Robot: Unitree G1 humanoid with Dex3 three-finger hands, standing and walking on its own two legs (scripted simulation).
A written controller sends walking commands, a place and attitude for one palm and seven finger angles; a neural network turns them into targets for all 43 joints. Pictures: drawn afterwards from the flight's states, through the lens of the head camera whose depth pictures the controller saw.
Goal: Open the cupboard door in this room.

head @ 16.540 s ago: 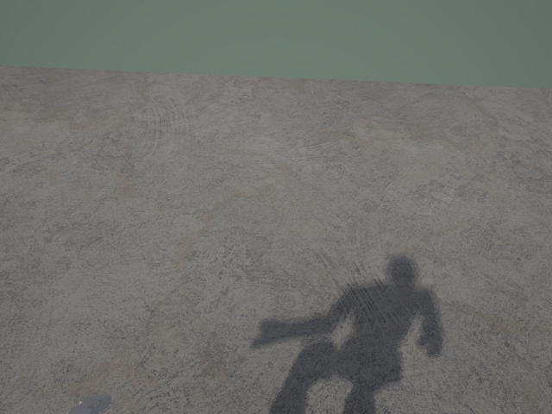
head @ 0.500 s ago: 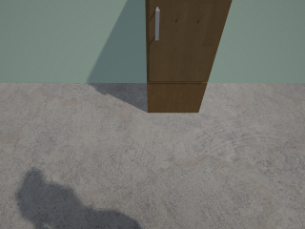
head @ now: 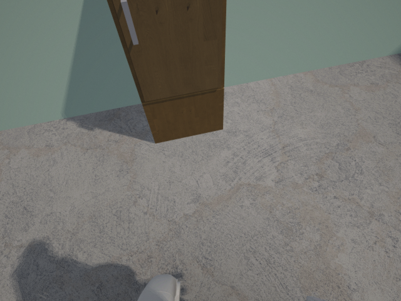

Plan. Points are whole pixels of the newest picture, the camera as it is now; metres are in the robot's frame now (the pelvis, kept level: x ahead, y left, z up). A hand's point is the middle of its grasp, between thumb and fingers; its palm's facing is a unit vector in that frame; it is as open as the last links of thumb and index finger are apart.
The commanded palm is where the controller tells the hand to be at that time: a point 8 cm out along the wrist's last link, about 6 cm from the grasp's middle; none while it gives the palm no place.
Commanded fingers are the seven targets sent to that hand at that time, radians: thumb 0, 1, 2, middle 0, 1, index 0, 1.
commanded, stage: walk to a spot facing it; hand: left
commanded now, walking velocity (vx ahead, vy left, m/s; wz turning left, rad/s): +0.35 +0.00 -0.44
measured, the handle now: (129, 21) +1.01 +0.39 +0.03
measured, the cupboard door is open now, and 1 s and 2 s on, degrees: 0 0 0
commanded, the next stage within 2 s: turn to face it in 1.10 s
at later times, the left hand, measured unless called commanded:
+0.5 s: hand (107, 267) +0.19 +0.28 -0.20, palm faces -0.16 -0.97 -0.21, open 7.4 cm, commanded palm none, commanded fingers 0.00 0.90 0.90 -0.20 -0.30 -0.20 -0.30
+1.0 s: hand (186, 158) +0.53 +0.12 -0.18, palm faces -0.60 -0.78 -0.17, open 7.4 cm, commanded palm none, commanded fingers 0.00 0.90 0.90 -0.20 -0.30 -0.20 -0.30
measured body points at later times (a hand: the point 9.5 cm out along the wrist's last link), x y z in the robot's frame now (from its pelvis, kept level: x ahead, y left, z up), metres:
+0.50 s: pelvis +0.20 +0.08 -0.02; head +0.25 +0.09 +0.43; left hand +0.20 +0.33 -0.18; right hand +0.29 -0.17 -0.14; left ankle +0.26 +0.15 -0.74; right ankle +0.04 -0.02 -0.65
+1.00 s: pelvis +0.31 +0.06 -0.02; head +0.36 +0.03 +0.43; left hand +0.56 +0.16 -0.16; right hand +0.14 -0.11 -0.16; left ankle +0.26 +0.15 -0.74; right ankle +0.27 -0.05 -0.73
